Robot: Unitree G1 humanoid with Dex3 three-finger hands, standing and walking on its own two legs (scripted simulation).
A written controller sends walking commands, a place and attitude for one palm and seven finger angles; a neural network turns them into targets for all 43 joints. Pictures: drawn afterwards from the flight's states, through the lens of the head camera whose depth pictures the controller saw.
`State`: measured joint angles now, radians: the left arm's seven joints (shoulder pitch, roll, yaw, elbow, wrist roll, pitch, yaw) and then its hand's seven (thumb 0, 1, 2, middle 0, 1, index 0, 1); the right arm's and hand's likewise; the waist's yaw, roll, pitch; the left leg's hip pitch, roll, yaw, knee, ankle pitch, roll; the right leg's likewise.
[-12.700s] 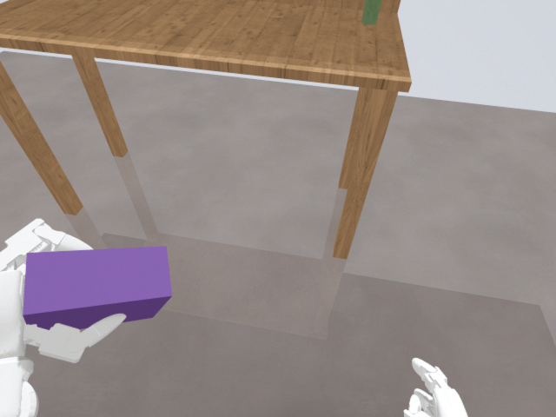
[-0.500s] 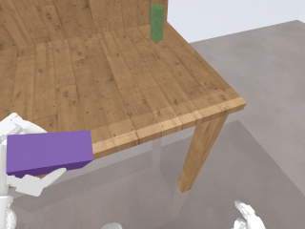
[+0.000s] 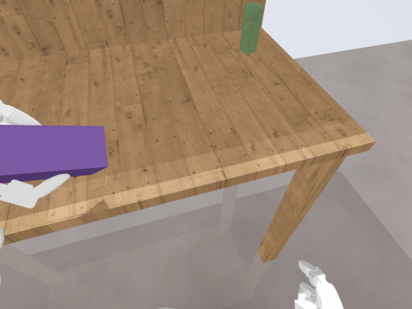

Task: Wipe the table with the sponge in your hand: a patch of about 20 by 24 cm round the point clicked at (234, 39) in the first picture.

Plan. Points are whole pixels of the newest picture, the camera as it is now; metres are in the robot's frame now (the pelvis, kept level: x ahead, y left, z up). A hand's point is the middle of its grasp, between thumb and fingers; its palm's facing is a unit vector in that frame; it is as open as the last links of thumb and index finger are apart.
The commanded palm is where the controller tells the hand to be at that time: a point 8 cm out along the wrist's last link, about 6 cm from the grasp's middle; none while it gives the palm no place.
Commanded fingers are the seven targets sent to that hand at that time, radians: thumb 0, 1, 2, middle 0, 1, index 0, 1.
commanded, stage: come to a stop and stand still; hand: left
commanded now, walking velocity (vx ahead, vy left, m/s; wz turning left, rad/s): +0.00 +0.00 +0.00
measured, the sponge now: (66, 154) +0.27 +0.24 +0.20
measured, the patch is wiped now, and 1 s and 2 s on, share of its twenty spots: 0.00 0.00 0.00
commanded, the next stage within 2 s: look again from close up in 0.76 s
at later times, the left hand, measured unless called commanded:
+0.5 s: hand (17, 176) +0.24 +0.31 +0.18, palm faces +0.41 -0.84 -0.35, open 9.9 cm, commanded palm +0.18 +0.34 +0.19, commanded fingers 0.00 0.10 1.30 -1.20 -1.60 -1.20 -1.60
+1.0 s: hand (20, 172) +0.25 +0.31 +0.18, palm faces +0.40 -0.85 -0.36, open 9.9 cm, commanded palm +0.19 +0.34 +0.19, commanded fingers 0.00 0.10 1.30 -1.20 -1.60 -1.20 -1.60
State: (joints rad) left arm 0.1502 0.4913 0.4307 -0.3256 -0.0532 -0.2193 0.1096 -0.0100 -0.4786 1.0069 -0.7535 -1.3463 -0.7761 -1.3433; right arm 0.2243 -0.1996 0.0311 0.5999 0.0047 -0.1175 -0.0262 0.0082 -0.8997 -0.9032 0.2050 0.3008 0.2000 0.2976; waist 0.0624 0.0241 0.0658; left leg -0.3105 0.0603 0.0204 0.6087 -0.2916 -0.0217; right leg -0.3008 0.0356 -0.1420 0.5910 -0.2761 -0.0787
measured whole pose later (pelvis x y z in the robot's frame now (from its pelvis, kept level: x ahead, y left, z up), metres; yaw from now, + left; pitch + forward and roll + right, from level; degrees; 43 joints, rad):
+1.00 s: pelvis +0.02 +0.07 +0.01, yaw -3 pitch -1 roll -1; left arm 0.42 0.32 0.36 -0.49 -0.05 -0.16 0.15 -0.01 -0.48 1.01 -0.75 -1.35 -0.77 -1.35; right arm 0.16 -0.23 0.02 0.56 -0.02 -0.08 -0.02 0.01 -0.90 -0.90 0.20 0.30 0.20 0.30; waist 0.03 0.01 0.09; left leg -0.21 -0.01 0.11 0.47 -0.24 0.07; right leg -0.21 -0.02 -0.05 0.42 -0.19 0.02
